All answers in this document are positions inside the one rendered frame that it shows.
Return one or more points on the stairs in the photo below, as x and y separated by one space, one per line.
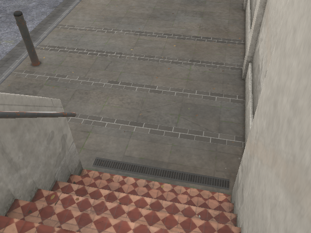
98 202

